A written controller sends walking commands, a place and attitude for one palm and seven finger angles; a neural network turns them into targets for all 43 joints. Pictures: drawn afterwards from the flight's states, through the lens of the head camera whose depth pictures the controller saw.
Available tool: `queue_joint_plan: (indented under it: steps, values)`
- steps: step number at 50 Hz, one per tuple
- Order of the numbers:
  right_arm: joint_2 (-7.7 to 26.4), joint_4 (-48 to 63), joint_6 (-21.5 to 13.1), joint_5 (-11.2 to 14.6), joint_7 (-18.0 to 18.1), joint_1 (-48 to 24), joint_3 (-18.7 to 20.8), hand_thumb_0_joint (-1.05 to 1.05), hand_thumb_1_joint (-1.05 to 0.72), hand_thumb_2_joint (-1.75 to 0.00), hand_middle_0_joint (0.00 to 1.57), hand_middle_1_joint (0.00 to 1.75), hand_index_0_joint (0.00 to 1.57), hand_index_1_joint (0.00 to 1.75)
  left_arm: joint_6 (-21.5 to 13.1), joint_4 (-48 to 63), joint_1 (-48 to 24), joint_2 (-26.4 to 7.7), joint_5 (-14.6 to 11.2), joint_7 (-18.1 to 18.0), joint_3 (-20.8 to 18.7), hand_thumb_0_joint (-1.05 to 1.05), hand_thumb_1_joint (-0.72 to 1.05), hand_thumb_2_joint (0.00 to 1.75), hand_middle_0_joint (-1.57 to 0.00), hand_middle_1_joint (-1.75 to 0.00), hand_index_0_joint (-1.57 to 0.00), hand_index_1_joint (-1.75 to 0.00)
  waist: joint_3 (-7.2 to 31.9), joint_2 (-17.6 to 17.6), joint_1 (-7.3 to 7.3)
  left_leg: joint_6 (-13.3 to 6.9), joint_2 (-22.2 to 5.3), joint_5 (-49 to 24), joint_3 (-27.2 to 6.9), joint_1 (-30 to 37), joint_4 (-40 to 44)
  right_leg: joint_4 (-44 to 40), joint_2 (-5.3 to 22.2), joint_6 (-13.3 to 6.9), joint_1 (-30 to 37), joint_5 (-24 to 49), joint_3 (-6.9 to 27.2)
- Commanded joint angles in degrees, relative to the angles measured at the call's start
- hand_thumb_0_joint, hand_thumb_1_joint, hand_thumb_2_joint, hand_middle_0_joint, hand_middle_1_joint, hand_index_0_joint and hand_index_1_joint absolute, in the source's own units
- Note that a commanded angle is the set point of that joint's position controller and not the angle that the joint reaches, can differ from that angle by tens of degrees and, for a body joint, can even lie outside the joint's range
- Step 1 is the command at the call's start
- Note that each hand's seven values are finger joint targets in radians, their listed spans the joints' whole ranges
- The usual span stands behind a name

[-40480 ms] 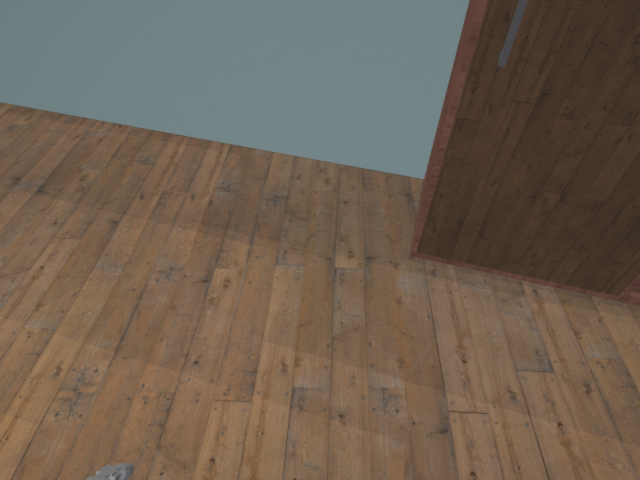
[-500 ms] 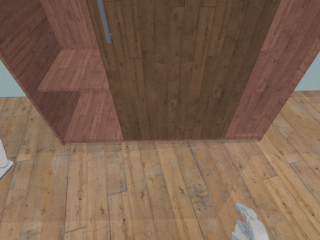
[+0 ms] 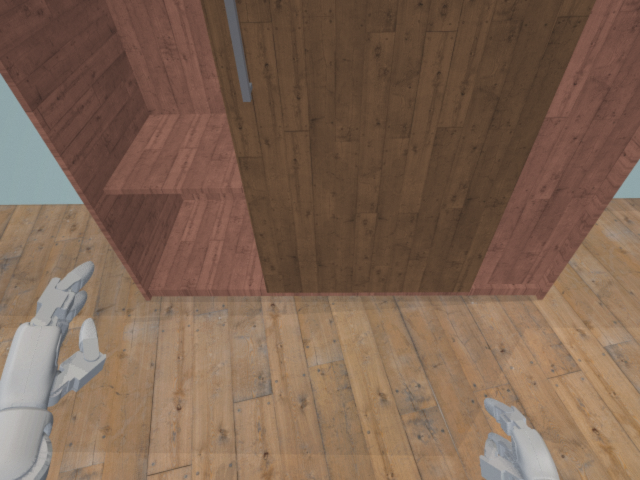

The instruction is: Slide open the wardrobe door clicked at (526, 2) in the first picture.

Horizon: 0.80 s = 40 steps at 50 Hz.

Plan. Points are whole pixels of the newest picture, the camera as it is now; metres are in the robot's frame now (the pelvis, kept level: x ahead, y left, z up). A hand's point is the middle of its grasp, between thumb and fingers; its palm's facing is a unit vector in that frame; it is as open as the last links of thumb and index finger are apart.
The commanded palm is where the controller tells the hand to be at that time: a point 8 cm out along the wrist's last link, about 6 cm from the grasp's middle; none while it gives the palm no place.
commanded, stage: let the arm hang, fingers relaxed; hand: left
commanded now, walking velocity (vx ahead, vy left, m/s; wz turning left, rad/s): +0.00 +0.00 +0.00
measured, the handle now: (234, 15) +0.84 +0.23 +0.24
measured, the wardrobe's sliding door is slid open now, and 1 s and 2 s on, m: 0.46 0.46 0.46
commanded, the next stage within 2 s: look to check the result in 1.02 s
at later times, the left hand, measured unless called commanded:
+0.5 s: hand out of the picture -0.02 +0.22 -0.16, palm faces -0.05 -0.96 -0.26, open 7.2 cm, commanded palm none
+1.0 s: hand out of the picture +0.08 +0.20 -0.15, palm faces -0.08 -0.97 -0.23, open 7.4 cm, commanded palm none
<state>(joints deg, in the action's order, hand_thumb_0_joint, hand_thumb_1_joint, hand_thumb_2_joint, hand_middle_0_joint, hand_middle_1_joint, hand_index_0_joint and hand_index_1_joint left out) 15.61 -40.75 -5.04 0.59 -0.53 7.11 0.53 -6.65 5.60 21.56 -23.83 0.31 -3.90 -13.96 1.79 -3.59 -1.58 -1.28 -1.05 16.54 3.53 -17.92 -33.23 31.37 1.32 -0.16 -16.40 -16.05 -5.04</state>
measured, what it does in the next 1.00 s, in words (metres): stands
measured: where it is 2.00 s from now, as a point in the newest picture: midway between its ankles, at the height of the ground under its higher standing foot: outside the picture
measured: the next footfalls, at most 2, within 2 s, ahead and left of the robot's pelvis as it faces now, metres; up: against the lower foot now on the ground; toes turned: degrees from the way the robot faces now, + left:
none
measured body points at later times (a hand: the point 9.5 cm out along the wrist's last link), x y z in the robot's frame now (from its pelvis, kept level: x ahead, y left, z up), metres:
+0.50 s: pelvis -0.02 +0.00 +0.01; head +0.02 +0.00 +0.46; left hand -0.02 +0.27 -0.14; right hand -0.02 -0.25 -0.15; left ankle +0.01 +0.10 -0.73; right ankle +0.00 -0.12 -0.73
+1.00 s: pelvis +0.00 +0.01 +0.01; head +0.02 +0.00 +0.46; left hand +0.09 +0.25 -0.13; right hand +0.05 -0.25 -0.14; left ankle +0.01 +0.10 -0.73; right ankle +0.00 -0.12 -0.73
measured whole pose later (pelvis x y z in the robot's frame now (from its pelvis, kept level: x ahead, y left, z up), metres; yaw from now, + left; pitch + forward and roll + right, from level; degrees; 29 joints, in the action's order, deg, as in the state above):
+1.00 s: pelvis +0.00 +0.01 +0.01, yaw -2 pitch -1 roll +0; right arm 13.3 -64.5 0.2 -1.0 0.0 8.2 0.0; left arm -0.5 -63.9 6.4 -12.5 1.1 -0.6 1.2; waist -3.0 -0.1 0.7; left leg -1.9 0.5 10.5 5.7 -8.6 -19.8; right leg 21.1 2.0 0.6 -9.2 -11.0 -3.0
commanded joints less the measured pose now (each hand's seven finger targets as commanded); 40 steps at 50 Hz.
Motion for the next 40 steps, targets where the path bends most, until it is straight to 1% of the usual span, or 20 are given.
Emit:
queue_joint_plan:
  steps: [1,3,4,5,7,10,11,13,14,15,16,18,20,25,26,30,31,32,36,40]
  values:
    - [10.2,1.7,2.0,-1.2,-0.6,-2.1,2.5,0.0,-0.9,-0.9,0.2,0.3,0.2,0.3,5.7,-22.5,-4.3,-0.7,1.4,3.8,8.5,0.0,0.9,0.9,-0.2,-0.3,-0.2,-0.3,1.5,7.1,1.63,-2.3,-7.8,-9.9,-9.2,-4.9,6.2,-0.1,4.1,-0.8,-0.1,3.0,4.3]
    - [9.9,0.8,3.1,-1.5,-0.4,-1.5,1.9,0.0,-0.9,-0.9,0.2,0.3,0.2,0.3,5.7,-29.2,-6.6,-1.1,1.4,3.6,9.9,0.0,0.9,0.9,-0.2,-0.3,-0.2,-0.3,2.9,13.5,1.76,-1.5,-5.8,-10.5,-7.9,-2.2,4.7,-2.8,6.3,-1.6,1.5,7.0,6.8]
    - [9.8,-0.1,3.5,-1.8,-0.2,-0.7,1.9,0.0,-0.9,-0.9,0.2,0.3,0.2,0.3,5.8,-32.8,-8.2,-1.3,1.5,3.4,10.3,0.0,0.9,0.9,-0.2,-0.3,-0.2,-0.3,3.0,14.7,2.18,-1.2,-4.9,-11.1,-7.5,-0.9,4.3,-3.4,7.2,-2.2,1.5,8.8,8.0]
    - [9.3,-1.1,4.0,-2.0,-0.2,-0.3,1.7,0.0,-0.9,-0.9,0.2,0.3,0.2,0.3,6.1,-36.2,-9.2,-0.9,1.3,3.3,10.9,0.0,0.9,0.9,-0.2,-0.3,-0.2,-0.3,2.1,13.9,2.35,-1.0,-4.4,-10.6,-7.1,0.5,4.6,-4.1,7.6,-2.4,0.6,8.4,8.6]
    - [7.7,-3.0,4.8,-2.3,0.0,-0.3,0.9,0.0,-0.9,-0.9,0.2,0.3,0.2,0.3,6.7,-41.8,-9.9,0.2,1.0,3.0,12.1,0.0,0.9,0.9,-0.2,-0.3,-0.2,-0.3,0.8,6.4,2.11,-0.8,-4.7,-9.9,-7.2,0.8,8.0,-4.7,6.5,-1.5,1.3,6.0,8.4]
    - [6.8,-6.1,5.2,-2.2,0.2,-0.4,0.3,0.0,-0.9,-0.9,0.2,0.3,0.2,0.3,6.7,-49.2,-9.1,0.5,0.9,2.9,12.8,0.0,0.9,0.9,-0.2,-0.3,-0.2,-0.3,0.4,-1.4,1.59,-0.5,-4.6,-6.2,-7.0,1.4,11.7,-7.3,5.5,-0.8,3.9,2.6,8.5]
    - [6.7,-7.1,5.3,-2.0,0.3,0.2,0.2,0.0,-0.9,-0.9,0.2,0.3,0.2,0.3,6.7,-51.2,-8.5,0.4,0.9,2.9,12.9,0.0,0.9,0.9,-0.2,-0.3,-0.2,-0.3,0.7,-2.1,1.53,-0.4,-4.7,-5.5,-7.1,1.7,11.9,-8.0,5.4,-0.8,4.7,2.1,8.3]
    - [5.4,-9.5,5.5,-2.1,0.7,1.4,0.3,0.0,-0.9,-0.9,0.2,0.3,0.2,0.3,6.5,-55.1,-7.8,2.1,0.9,2.8,12.7,0.0,0.9,0.9,-0.2,-0.3,-0.2,-0.3,0.2,-4.2,1.72,-0.2,-4.5,-1.2,-6.6,2.0,12.9,-10.2,5.4,-1.3,4.9,0.0,8.5]
    - [5.2,-10.3,5.6,-2.2,0.8,2.2,0.6,0.0,-0.9,-0.9,0.2,0.3,0.2,0.3,6.5,-56.3,-7.4,2.2,0.8,2.8,12.4,0.0,0.9,0.9,-0.2,-0.3,-0.2,-0.3,0.2,-6.4,1.67,-0.3,-4.4,0.7,-6.5,1.6,13.1,-11.0,5.5,-1.6,5.4,-0.8,8.4]
    - [5.1,-11.4,5.7,-2.1,0.9,2.9,0.6,0.0,-0.9,-0.9,0.2,0.3,0.2,0.3,6.4,-57.7,-7.5,1.6,0.7,2.8,12.6,0.0,0.9,0.9,-0.2,-0.3,-0.2,-0.3,0.1,-6.5,1.75,-0.1,-4.3,2.0,-6.5,1.1,13.5,-11.6,5.6,-1.8,5.9,-1.6,8.6]
    - [5.5,-11.9,5.8,-2.0,0.9,3.6,0.8,0.0,-0.9,-0.9,0.2,0.3,0.2,0.3,6.3,-58.7,-7.7,1.5,0.8,2.8,12.6,0.0,0.9,0.9,-0.2,-0.3,-0.2,-0.3,-0.3,-3.9,1.84,-0.1,-4.6,1.9,-6.7,1.9,13.4,-12.2,5.4,-1.9,5.6,-1.6,8.4]
    - [5.4,-13.6,5.8,-1.9,1.2,5.1,1.0,0.0,-0.9,-0.9,0.2,0.3,0.2,0.3,6.2,-60.7,-8.5,1.8,0.7,2.9,12.7,0.0,0.9,0.9,-0.2,-0.3,-0.2,-0.3,-1.1,-0.9,2.2,-0.3,-4.8,2.8,-7.0,2.1,14.1,-13.3,5.5,-2.0,4.7,-3.1,8.5]
    - [5.9,-15.0,5.7,-1.9,1.3,5.8,1.3,0.0,-0.9,-0.9,0.2,0.3,0.2,0.3,6.2,-62.4,-8.8,1.6,0.7,3.0,12.7,0.0,0.9,0.9,-0.2,-0.3,-0.2,-0.3,-2.8,0.9,2.27,-0.5,-5.0,3.0,-7.2,2.4,14.8,-14.1,5.4,-2.1,3.5,-3.9,8.6]
    - [6.2,-17.7,5.5,-1.8,1.5,7.3,1.5,0.0,-0.9,-0.9,0.2,0.3,0.2,0.3,6.1,-65.4,-9.2,1.8,0.7,2.8,12.9,0.0,0.9,0.9,-0.2,-0.3,-0.2,-0.3,-4.1,5.3,2.3,-0.8,-5.4,1.9,-6.9,3.7,15.7,-14.7,5.4,-2.0,2.5,-4.2,8.6]
    - [6.3,-18.2,5.3,-1.7,1.4,7.8,1.5,0.0,-0.9,-0.9,0.2,0.3,0.2,0.3,5.9,-65.9,-9.2,1.4,0.7,2.8,12.7,0.0,0.9,0.9,-0.2,-0.3,-0.2,-0.3,-2.7,5.2,2.24,-0.8,-5.5,0.0,-6.7,4.3,15.4,-14.2,5.4,-1.9,3.7,-2.2,8.5]
    - [6.0,-19.7,5.1,-1.7,1.4,6.9,1.4,0.0,-0.9,-0.9,0.2,0.3,0.2,0.3,6.0,-67.1,-10.2,1.5,0.7,2.7,12.8,0.0,0.9,0.9,-0.2,-0.3,-0.2,-0.3,-4.0,5.6,2.06,-0.7,-5.8,-0.9,-6.7,4.4,16.6,-13.9,5.4,-1.6,3.7,-1.0,8.0]
    - [6.2,-19.9,5.0,-1.6,1.3,7.0,1.4,0.0,-0.9,-0.9,0.2,0.3,0.2,0.3,5.9,-67.3,-10.0,1.2,0.7,2.6,12.8,0.0,0.9,0.9,-0.2,-0.3,-0.2,-0.3,-2.8,5.9,1.93,-0.8,-5.8,-3.0,-6.5,5.1,16.2,-13.7,5.6,-1.5,4.6,0.6,8.0]
    - [5.6,-20.3,5.0,-1.7,1.3,6.3,1.2,0.0,-0.9,-0.9,0.2,0.3,0.2,0.3,5.9,-67.5,-10.3,1.5,0.7,2.6,12.9,0.0,0.9,0.9,-0.2,-0.3,-0.2,-0.3,-3.4,5.9,1.98,-0.7,-5.8,-3.5,-6.4,5.4,16.3,-13.8,5.7,-1.4,4.1,0.9,8.0]
    - [5.7,-21.0,4.6,-1.5,1.3,5.2,1.0,0.0,-0.9,-0.9,0.2,0.3,0.2,0.3,5.7,-67.8,-11.2,1.3,0.7,2.5,12.9,0.0,0.9,0.9,-0.2,-0.3,-0.2,-0.3,-1.6,4.2,1.75,-0.6,-6.3,-9.4,-6.3,7.3,16.2,-12.7,5.8,-1.1,6.2,6.6,7.8]
    - [5.5,-21.7,4.6,-1.6,1.2,3.7,0.8,0.0,-0.9,-0.9,0.2,0.3,0.2,0.3,5.6,-68.1,-12.4,1.5,0.7,2.4,13.1,0.0,0.9,0.9,-0.2,-0.3,-0.2,-0.3,-3.1,3.8,1.83,-0.3,-6.2,-10.3,-6.0,7.8,17.1,-13.4,6.0,-0.8,6.1,7.4,7.7]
